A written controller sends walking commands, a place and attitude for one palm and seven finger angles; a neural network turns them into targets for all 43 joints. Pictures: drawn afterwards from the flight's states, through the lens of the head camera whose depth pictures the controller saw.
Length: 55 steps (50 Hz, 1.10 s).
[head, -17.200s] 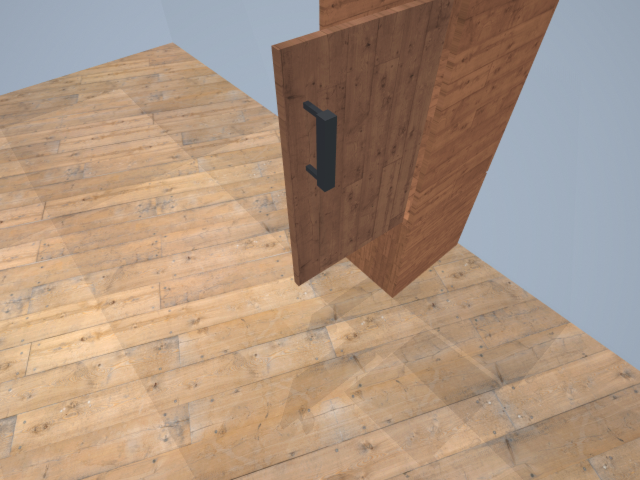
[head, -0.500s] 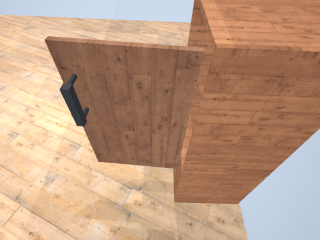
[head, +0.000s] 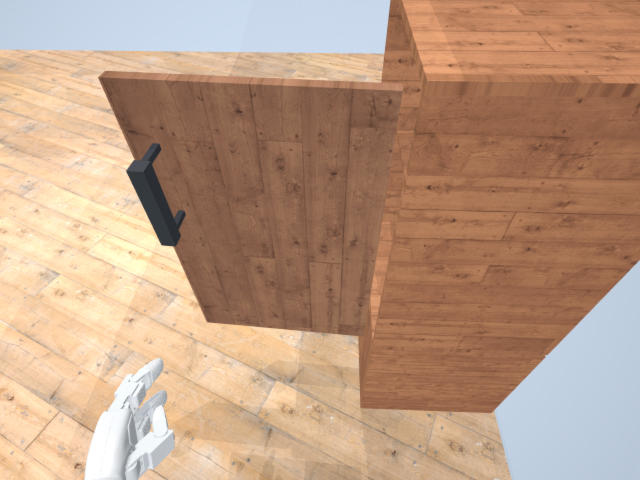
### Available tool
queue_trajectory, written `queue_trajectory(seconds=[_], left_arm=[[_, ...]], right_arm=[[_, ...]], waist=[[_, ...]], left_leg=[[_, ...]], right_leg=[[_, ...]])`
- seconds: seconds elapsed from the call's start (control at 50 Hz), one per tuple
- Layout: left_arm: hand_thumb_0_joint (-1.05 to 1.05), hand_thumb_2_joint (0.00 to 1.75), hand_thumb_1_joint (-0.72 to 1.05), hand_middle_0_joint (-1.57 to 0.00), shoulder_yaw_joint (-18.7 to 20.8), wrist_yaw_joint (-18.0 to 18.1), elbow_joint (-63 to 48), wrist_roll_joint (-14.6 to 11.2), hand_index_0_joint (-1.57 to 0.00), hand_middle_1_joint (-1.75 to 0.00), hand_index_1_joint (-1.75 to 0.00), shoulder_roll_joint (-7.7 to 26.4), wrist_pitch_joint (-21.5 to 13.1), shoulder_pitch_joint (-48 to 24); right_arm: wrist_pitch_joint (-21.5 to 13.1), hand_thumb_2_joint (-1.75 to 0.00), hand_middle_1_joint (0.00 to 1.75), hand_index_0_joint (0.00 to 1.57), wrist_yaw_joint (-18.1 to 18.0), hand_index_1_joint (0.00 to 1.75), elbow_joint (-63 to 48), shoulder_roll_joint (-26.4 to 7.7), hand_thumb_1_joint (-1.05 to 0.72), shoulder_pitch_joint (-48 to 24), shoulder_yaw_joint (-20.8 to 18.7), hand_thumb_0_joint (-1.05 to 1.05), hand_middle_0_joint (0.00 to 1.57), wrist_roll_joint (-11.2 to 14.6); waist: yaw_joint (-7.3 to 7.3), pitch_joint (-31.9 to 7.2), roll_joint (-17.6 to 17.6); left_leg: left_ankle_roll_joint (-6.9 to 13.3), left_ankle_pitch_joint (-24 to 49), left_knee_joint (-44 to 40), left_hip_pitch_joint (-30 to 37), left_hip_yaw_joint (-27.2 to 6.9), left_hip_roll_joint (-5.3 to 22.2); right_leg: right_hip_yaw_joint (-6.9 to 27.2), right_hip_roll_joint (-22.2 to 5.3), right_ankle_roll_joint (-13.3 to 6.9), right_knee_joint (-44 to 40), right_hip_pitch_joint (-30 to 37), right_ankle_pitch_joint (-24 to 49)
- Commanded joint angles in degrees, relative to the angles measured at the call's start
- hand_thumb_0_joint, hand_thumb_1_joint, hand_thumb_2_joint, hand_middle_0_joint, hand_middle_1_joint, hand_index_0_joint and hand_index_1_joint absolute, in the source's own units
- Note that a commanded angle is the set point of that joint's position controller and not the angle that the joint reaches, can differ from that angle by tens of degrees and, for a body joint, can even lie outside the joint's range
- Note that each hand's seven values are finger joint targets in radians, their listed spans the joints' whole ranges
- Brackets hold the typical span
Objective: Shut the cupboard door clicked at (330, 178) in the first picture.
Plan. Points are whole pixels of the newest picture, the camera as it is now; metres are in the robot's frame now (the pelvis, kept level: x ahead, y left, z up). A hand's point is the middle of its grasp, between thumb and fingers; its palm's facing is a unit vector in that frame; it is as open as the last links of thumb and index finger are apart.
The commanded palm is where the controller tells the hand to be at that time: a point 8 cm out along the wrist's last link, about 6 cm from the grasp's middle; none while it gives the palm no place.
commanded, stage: raise the hand and make a fist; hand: left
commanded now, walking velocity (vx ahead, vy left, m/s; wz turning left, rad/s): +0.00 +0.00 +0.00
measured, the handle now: (162, 196) +0.48 +0.25 +0.09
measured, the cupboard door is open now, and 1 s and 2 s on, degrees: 86 86 86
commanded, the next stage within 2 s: bring the fist close to the handle in 1.76 s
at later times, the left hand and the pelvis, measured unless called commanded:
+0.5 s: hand (172, 457) +0.16 +0.17 +0.01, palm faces -0.14 -0.99 -0.04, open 5.0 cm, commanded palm +0.13 +0.23 +0.01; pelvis -0.06 -0.01 -0.06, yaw -1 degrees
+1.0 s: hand (131, 417) +0.18 +0.20 +0.06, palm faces -0.07 -1.00 -0.04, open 3.2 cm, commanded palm +0.16 +0.26 +0.06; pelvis -0.03 +0.03 -0.03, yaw -1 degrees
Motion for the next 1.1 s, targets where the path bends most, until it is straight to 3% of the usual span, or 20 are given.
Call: queue_trajectory(seconds=[0.0, 0.02, 0.04, 0.06, 0.1, 0.12, 0.18, 0.28, 0.36, 0.42, 0.48, 0.56, 0.58, 0.6, 0.68, 0.76, 0.78, 0.88, 1.0, 1.08], left_arm=[[0.0, 0.9, 0.9, -0.35, 6.45, -11.2, 2.68, -4.62, -0.35, -0.46, -0.46, 0.5, -15.8, 11.96], [0.0, 0.9, 0.9, -0.36, 8.6, -15.9, 2.67, -5.75, -0.36, -0.48, -0.48, 1.39, -20.35, 13.66], [0.0, 0.9, 0.9, -0.38, 7.69, -20.56, 2.22, -6.54, -0.38, -0.5, -0.5, 1.44, -24.5, 12.87], [0.0, 0.9, 0.9, -0.4, 8.55, -24.95, 2.09, -7.16, -0.4, -0.52, -0.52, 4.02, -27.75, 9.39], [0.0, 0.9, 0.9, -0.44, 14.33, -29.7, -1.86, -9.16, -0.44, -0.56, -0.56, 10.49, -27.27, 8.76], [0.0, 0.9, 0.9, -0.46, 15.71, -30.14, -5.62, -10.8, -0.46, -0.58, -0.58, 11.69, -25.04, 7.11], [0.0, 0.9, 0.9, -0.51, 17.05, -26.84, -17.97, -13.21, -0.51, -0.64, -0.64, 13.74, -22.1, -4.8], [0.0, 0.9, 0.9, -0.6, 7.42, -22.09, -30.6, -10.06, -0.6, -0.74, -0.74, 11.14, -25.31, -17.82], [0.0, 0.9, 0.9, -0.68, 5.36, -23.86, -24.3, -9.13, -0.68, -0.82, -0.82, 11.21, -19.9, -12.07], [0.0, 0.9, 0.9, -0.73, 10.0, -23.98, -22.03, -9.96, -0.73, -0.88, -0.88, 13.95, -13.01, -7.89], [0.0, 0.9, 0.9, -0.79, 14.59, -21.18, -22.67, -10.78, -0.79, -0.94, -0.94, 14.92, -9.37, -4.63], [0.0, 0.9, 0.9, -0.86, 12.57, -18.83, -27.13, -10.95, -0.86, -1.02, -1.02, 11.39, -10.98, -3.14], [0.0, 0.9, 0.9, -0.88, 13.18, -18.35, -26.28, -10.4, -0.88, -1.04, -1.04, 12.19, -11.3, -2.21], [0.0, 0.9, 0.9, -0.9, 10.86, -18.74, -26.91, -10.42, -0.9, -1.06, -1.06, 10.2, -11.81, -2.2], [0.0, 0.9, 0.9, -0.97, 9.67, -19.24, -28.13, -9.69, -0.97, -1.14, -1.14, 10.72, -12.3, -2.64], [0.0, 0.9, 0.9, -1.04, 9.21, -18.31, -33.98, -9.28, -1.04, -1.22, -1.22, 10.82, -11.93, -3.08], [0.0, 0.9, 0.9, -1.06, 10.54, -17.52, -33.89, -8.67, -1.06, -1.24, -1.24, 12.5, -11.29, -3.12], [0.0, 0.9, 0.9, -1.15, 10.04, -16.38, -34.04, -8.44, -1.15, -1.34, -1.34, 11.75, -9.01, -4.45], [0.0, 0.9, 0.9, -1.26, 8.06, -17.32, -35.48, -8.3, -1.26, -1.46, -1.46, 10.42, -5.26, -6.74], [0.0, 0.9, 0.9, -1.3, 10.44, -17.67, -34.73, -8.82, -1.3, -1.5, -1.5, 12.82, -3.32, -9.43]], right_arm=[[-4.52, -0.9, 0.3, 0.2, 2.42, 0.3, -14.63, -8.62, -0.9, -8.78, -3.57, 0.0, 0.2, -0.58], [-4.0, -0.9, 0.3, 0.2, 2.7, 0.3, -15.55, -8.71, -0.9, -8.9, -4.34, 0.0, 0.2, -0.81], [-3.99, -0.9, 0.3, 0.2, 3.02, 0.3, -17.06, -8.71, -0.9, -9.82, -4.61, 0.0, 0.2, -0.89], [-4.03, -0.9, 0.3, 0.2, 3.3, 0.3, -18.66, -8.49, -0.9, -10.88, -4.69, 0.0, 0.2, -0.3], [-2.98, -0.9, 0.3, 0.2, 3.29, 0.3, -23.22, -9.23, -0.9, -11.25, -4.81, 0.0, 0.2, 0.6], [-2.37, -0.9, 0.3, 0.2, 2.74, 0.3, -25.5, -9.11, -0.9, -11.96, -4.63, 0.0, 0.2, 1.03], [-1.58, -0.9, 0.3, 0.2, 0.76, 0.3, -28.42, -8.36, -0.9, -10.83, -3.76, 0.0, 0.2, 1.48], [-3.5, -0.9, 0.3, 0.2, -1.64, 0.3, -26.5, -8.87, -0.9, -8.03, -2.36, 0.0, 0.2, 1.1], [-4.48, -0.9, 0.3, 0.2, -2.69, 0.3, -25.37, -9.52, -0.9, -7.15, -1.78, 0.0, 0.2, 1.93], [-3.49, -0.9, 0.3, 0.2, -2.82, 0.3, -26.48, -8.98, -0.9, -7.49, -1.54, 0.0, 0.2, 2.45], [-2.7, -0.9, 0.3, 0.2, -2.65, 0.3, -27.0, -7.75, -0.9, -8.61, -1.16, 0.0, 0.2, 2.04], [-3.11, -0.9, 0.3, 0.2, -1.85, 0.3, -27.03, -7.21, -0.9, -7.55, -1.17, 0.0, 0.2, 1.28], [-3.05, -0.9, 0.3, 0.2, -1.75, 0.3, -26.77, -7.42, -0.9, -7.27, -1.23, 0.0, 0.2, 1.08], [-3.26, -0.9, 0.3, 0.2, -1.52, 0.3, -27.02, -7.65, -0.9, -6.79, -1.18, 0.0, 0.2, 1.04], [-3.82, -0.9, 0.3, 0.2, -1.16, 0.3, -26.57, -8.64, -0.9, -6.04, -1.27, 0.0, 0.2, 1.15], [-4.19, -0.9, 0.3, 0.2, -0.98, 0.3, -26.93, -8.77, -0.9, -5.5, -1.25, 0.0, 0.2, 1.18], [-3.89, -0.9, 0.3, 0.2, -0.9, 0.3, -26.69, -8.89, -0.9, -5.53, -1.2, 0.0, 0.2, 1.09], [-2.44, -0.9, 0.3, 0.2, -0.92, 0.3, -26.85, -8.86, -0.9, -6.02, -0.52, 0.0, 0.2, 1.37], [-1.49, -0.9, 0.3, 0.2, -0.99, 0.3, -27.86, -8.61, -0.9, -6.29, 0.32, 0.0, 0.2, 1.76], [-1.22, -0.9, 0.3, 0.2, -1.22, 0.3, -27.39, -8.9, -0.9, -6.82, 0.92, 0.0, 0.2, 1.66]], waist=[[3.46, -2.05, -12.82], [4.81, -7.19, -16.02], [5.07, -9.47, -15.03], [4.6, -9.0, -12.52], [6.31, -13.37, -2.5], [6.55, -16.08, -2.05], [4.21, -15.38, 0.25], [-1.72, -11.23, 2.69], [-1.14, -10.28, 3.23], [1.57, -11.93, 1.51], [4.03, -12.13, 1.57], [3.48, -12.92, 1.38], [3.45, -12.56, -0.97], [2.87, -12.44, -0.25], [2.37, -11.69, 1.26], [2.55, -15.41, 5.22], [2.58, -15.0, 4.55], [2.4, -10.89, 4.45], [2.17, -10.48, 4.86], [2.46, -9.1, 3.51]], left_leg=[[-1.01, 12.27, 10.46, -11.03, -3.61, 0.65], [-1.36, 13.29, 14.31, -14.57, -2.7, 0.24], [-1.66, 10.49, 17.04, -18.42, -2.17, -0.23], [-1.93, 4.25, 18.95, -22.42, -1.86, -0.55], [-1.06, 3.71, 21.69, -23.56, -0.52, -0.86], [-0.6, 2.48, 22.17, -23.65, -0.02, -0.87], [0.15, -4.02, 24.22, -25.12, -0.91, 0.27], [1.87, -8.26, 24.73, -21.82, -3.43, 2.45], [1.99, -9.66, 21.95, -21.37, -4.12, 2.44], [1.68, -7.65, 19.73, -20.85, -3.93, 2.2], [1.18, -4.5, 16.81, -18.76, -4.34, 2.15], [0.91, 0.16, 14.5, -14.98, -4.62, 2.33], [0.97, 1.22, 14.2, -14.77, -4.94, 2.53], [1.03, 1.71, 13.96, -14.29, -4.83, 2.36], [1.05, 1.9, 12.56, -11.94, -5.39, 2.59], [0.75, 4.47, 10.96, -7.1, -5.95, 2.75], [0.82, 4.52, 10.79, -6.99, -6.14, 2.89], [0.38, 2.72, 8.17, -6.24, -6.75, 3.22], [0.27, 3.63, 5.83, -2.84, -6.89, 3.39], [0.39, 3.99, 4.77, -2.34, -6.6, 3.23]], right_leg=[[-0.07, 0.12, 1.3, 3.5, -15.22, 25.36], [0.85, 0.04, 1.96, 8.62, -14.92, 31.23], [2.65, -0.37, 2.38, 11.59, -16.36, 30.39], [5.59, -0.9, 2.38, 11.54, -19.57, 20.92], [9.53, -1.85, 1.81, 11.92, -17.24, 16.6], [10.59, -1.86, 2.17, 10.83, -16.41, 12.46], [14.09, -1.62, 3.52, 6.55, -20.68, -3.03], [10.71, 1.13, 1.75, 6.24, -29.38, -13.33], [9.23, 1.53, 1.37, 4.6, -27.71, -14.62], [10.25, 0.49, 2.1, 2.04, -21.99, -14.2], [7.88, 0.88, 1.7, 2.63, -18.35, -9.31], [4.07, 1.59, 1.65, 5.0, -17.67, 1.14], [3.23, 2.12, 1.54, 5.63, -17.17, 2.91], [2.82, 2.17, 1.58, 5.95, -17.7, 4.24], [0.91, 2.94, 0.94, 6.58, -18.48, 4.93], [-0.63, 2.98, 0.53, 7.33, -17.31, 7.82], [-0.58, 3.22, 0.49, 7.13, -16.82, 7.94], [-1.33, 3.54, 0.34, 5.5, -16.16, 7.13], [-1.46, 3.45, 0.38, 3.12, -13.64, 8.84], [-1.23, 3.49, 0.35, 1.22, -11.56, 9.81]])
